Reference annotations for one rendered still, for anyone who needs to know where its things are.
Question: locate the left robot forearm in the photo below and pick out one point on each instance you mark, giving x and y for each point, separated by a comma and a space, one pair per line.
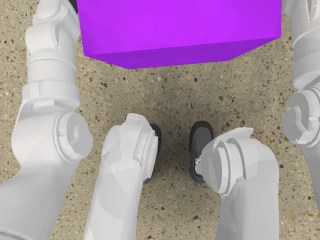
51, 61

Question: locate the right robot forearm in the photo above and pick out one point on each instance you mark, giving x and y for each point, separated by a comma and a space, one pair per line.
304, 18

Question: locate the carton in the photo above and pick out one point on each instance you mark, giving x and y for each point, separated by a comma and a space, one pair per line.
136, 34

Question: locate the left robot hand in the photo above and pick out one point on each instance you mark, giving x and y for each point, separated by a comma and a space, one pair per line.
74, 4

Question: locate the left robot thigh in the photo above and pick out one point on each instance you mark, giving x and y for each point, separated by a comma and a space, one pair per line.
114, 205

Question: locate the left robot shin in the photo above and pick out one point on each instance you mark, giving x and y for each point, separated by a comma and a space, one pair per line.
111, 135

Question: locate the robot right upper arm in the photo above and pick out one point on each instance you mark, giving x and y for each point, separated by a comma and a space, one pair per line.
301, 125

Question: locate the robot left upper arm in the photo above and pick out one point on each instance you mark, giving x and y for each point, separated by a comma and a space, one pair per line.
49, 148

